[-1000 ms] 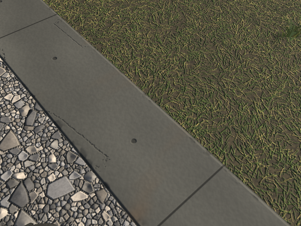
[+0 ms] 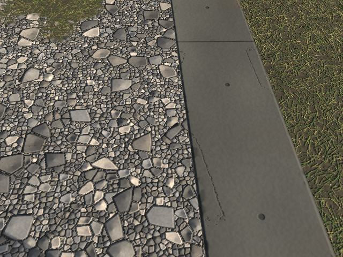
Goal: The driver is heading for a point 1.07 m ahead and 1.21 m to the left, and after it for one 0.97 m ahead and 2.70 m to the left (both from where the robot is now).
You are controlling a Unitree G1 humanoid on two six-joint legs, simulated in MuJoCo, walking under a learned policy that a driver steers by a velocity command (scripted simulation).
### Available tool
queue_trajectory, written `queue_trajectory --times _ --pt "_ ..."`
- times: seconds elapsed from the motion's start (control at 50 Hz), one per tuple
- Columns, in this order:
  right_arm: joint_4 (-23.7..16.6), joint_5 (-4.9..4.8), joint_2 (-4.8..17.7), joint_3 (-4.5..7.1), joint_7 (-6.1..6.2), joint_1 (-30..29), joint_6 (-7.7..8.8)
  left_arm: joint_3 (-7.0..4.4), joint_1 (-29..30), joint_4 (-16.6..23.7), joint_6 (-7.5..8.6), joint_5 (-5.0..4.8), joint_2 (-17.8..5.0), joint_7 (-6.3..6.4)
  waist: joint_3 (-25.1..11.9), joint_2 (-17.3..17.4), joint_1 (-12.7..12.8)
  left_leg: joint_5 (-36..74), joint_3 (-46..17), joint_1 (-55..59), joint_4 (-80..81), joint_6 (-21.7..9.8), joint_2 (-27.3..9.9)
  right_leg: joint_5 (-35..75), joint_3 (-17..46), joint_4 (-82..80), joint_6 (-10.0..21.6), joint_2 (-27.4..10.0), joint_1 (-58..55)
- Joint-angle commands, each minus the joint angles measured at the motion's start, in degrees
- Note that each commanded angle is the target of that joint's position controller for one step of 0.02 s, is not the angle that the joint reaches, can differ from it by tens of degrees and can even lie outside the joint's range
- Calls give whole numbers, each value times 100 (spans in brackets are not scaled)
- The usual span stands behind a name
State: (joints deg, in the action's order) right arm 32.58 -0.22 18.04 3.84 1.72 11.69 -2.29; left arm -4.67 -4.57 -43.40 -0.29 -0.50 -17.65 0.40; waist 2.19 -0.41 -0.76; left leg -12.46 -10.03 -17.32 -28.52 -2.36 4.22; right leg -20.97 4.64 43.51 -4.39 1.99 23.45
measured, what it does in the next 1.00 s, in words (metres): walks ahead, turning left: right foot, then left foot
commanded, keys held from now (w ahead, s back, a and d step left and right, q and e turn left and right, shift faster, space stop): q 0.20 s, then w+q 0.28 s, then w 0.50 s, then w+q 0.02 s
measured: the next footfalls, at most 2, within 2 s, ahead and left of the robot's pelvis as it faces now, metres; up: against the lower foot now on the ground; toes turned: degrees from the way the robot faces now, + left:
right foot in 0.10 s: +0.05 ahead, -0.14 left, +0.00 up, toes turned +9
left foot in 0.56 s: +0.06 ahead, +0.16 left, +0.00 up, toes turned +22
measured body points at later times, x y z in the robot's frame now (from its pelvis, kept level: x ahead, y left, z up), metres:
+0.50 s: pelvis +0.03 +0.01 +0.00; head +0.05 +0.03 +0.45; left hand +0.01 +0.32 -0.11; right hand +0.28 -0.19 -0.07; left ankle +0.02 +0.15 -0.71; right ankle +0.01 -0.14 -0.74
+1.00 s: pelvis +0.22 +0.14 -0.01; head +0.25 +0.17 +0.44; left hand +0.35 +0.43 -0.10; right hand +0.32 -0.13 -0.12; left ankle +0.02 +0.15 -0.74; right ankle +0.45 +0.10 -0.71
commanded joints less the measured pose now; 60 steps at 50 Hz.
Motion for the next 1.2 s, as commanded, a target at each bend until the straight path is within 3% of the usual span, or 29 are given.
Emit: queue_trajectory --times 0.02,0.08,0.1,0.12,0.14,0.16,0.18,0.22,0.28,0.34,0.48,0.52,0.56,0.58,0.6,0.62,0.64,0.66,0.74,0.88,0.98,1.02,1.06,1.08,1.1,1.12,1.14,1.16,1.2 --pt "-404 -37 1045 335 -18 -85 21 -126 140 434 146 -34 -534 -60 -704 1044 -42 1927 -1897 954 503 -1068 -1389 -112 31 -601 68 87 22" --pt "-454 -162 972 320 1 -388 -14 -172 -306 320 214 -2 -557 -106 -800 942 260 1695 -1944 741 166 -722 -1055 1023 -78 -2183 264 33 -914" --pt "-452 -142 800 278 19 -257 -11 -241 -480 291 209 54 -787 -81 -927 594 223 770 -1685 224 -214 -429 -779 1611 286 -2405 483 -557 -1633" --pt "-415 -24 438 184 -3 202 -4 -298 -382 377 156 133 -1174 -32 -983 -901 -124 -1494 -669 -652 -1515 -42 40 2880 1406 -2415 1028 -1808 -2222" --pt "-502 -62 894 340 19 107 45 -305 -384 358 154 270 -1215 -56 -639 -1561 -17 -2666 -53 -1569 -2617 272 383 3288 2437 -2612 1985 -2552 -1799" --pt "-369 -30 1261 467 27 178 54 -225 -119 490 179 223 -939 -34 -505 -970 -65 -2292 -83 -1620 -3532 437 -20 3074 2082 -2603 2060 -2506 -1636" --pt "-250 -56 1268 507 18 192 21 -157 140 531 168 163 -680 8 -413 -754 -143 -1890 -14 -1647 -3835 520 -80 2796 1503 -2529 1798 -2102 -1548" --pt "-143 -62 952 437 11 261 -85 -101 157 554 132 38 -556 87 -341 -678 -54 -1266 169 -1907 -4214 693 -188 2022 876 -2597 1588 -1704 -1706" --pt "-380 -147 651 292 -84 -277 -26 -122 -439 454 89 43 -678 189 -220 -957 380 -810 651 -2375 -3547 730 -427 74 720 -3115 1577 -1605 -2139" --pt "-524 -91 555 221 -144 -572 76 -184 -776 406 147 44 -868 183 -253 -864 586 -834 751 -2417 -2814 710 -655 -226 708 -3287 1621 -1862 -2511" --pt "-498 -111 430 124 -307 -357 197 -288 -709 330 316 -118 -1171 -67 -12 -820 373 -728 1294 -789 -1111 239 -763 -1 -212 -3340 1458 -1931 -1537" --pt "-306 -104 367 128 -313 112 212 -257 -646 250 299 -214 -1123 -139 -77 -593 28 -322 1511 194 -273 24 -560 27 -458 -2892 1343 -1873 -1113" --pt "117 -148 766 354 -241 1385 220 -35 -756 201 344 -56 -554 -186 -627 201 -568 -307 1137 2232 147 -264 -484 697 -1217 -929 929 -1330 -120" --pt "93 -55 1466 435 -153 1890 270 172 -502 591 415 216 16 -210 -854 2002 -581 -615 -1604 3208 902 -902 -2065 -1106 -1463 1519 379 -608 1633" --pt "-73 -81 1488 417 -221 1678 425 41 -350 703 536 -23 -511 -195 -955 1541 -605 -1631 -3256 2968 1601 -1737 -2717 -1247 -497 2563 355 -284 2632" --pt "-55 -67 1079 289 -273 1474 544 -57 -174 727 595 -211 -871 -219 -456 1115 -565 -1724 -2678 2737 1642 -1646 -2573 -802 -263 2815 484 -618 2956" --pt "-23 -35 832 202 -291 1280 610 -59 -226 659 632 -206 -884 -240 -164 1008 -418 -1415 -2011 2409 1615 -1441 -2304 -197 -257 2602 591 -821 2877" --pt "-50 -9 703 148 -288 993 618 -48 -285 533 644 -93 -810 -232 -55 718 -269 -925 -1512 2100 1627 -1252 -2036 262 -231 2306 596 -947 2634" --pt "29 34 669 97 -193 746 675 -13 -483 299 546 23 -584 -295 -69 515 19 1436 -352 1651 1858 -1040 -1642 1359 -380 1589 380 -894 2044" --pt "584 -25 754 111 -83 1239 682 183 768 628 568 -44 -195 -368 345 472 -338 1601 437 1421 2171 -784 -1405 2919 -608 -770 300 -529 1538" --pt "952 -85 803 149 -60 1469 595 188 1152 826 663 -36 -278 -503 458 494 -299 2352 391 2257 1768 -749 -1760 2504 -598 -1533 679 -361 1518" --pt "1018 -82 918 180 -27 1457 529 96 805 790 667 15 -469 -459 67 690 -54 4177 278 2526 1098 -650 -1761 1939 -734 -1514 856 -82 840" --pt "999 -37 939 147 -6 1264 446 -103 -630 509 642 19 -885 -320 -978 789 731 5354 419 1990 -673 -416 -1439 2083 -809 -1519 1206 -35 -1366" --pt "859 97 622 22 -3 1304 464 -183 -1728 349 610 111 -1264 -231 -1942 172 1061 3319 461 524 -2447 -253 -1057 2271 460 -1124 1579 -1217 -3474" --pt "921 -36 -147 -169 -91 2356 548 -204 -1944 190 610 107 -1334 -273 -2973 -1521 460 -2094 193 -1582 -4451 72 1 817 3374 -1714 2492 -2645 -5380" --pt "987 -185 668 -8 -107 1661 618 -76 -1849 248 600 15 -749 -239 -2477 -826 857 -2004 -222 -2015 -4889 68 -237 90 3448 -2373 2162 -2432 -4818" --pt "755 -309 866 84 -114 1007 641 -24 -1410 263 584 17 -592 -182 -1376 -635 778 -1493 27 -2322 -4836 78 -504 150 2433 -2594 1907 -2279 -3884" --pt "688 -249 766 51 -82 726 660 -3 -1070 247 585 50 -523 -158 -832 -117 572 -1026 213 -2154 -4566 86 -792 681 1836 -2789 1772 -2094 -2971" --pt "746 -166 561 81 -83 836 568 32 -745 210 646 165 -345 -154 -428 -275 185 -588 221 -1550 -4213 115 -1103 1264 944 -3179 1676 -1768 -1840"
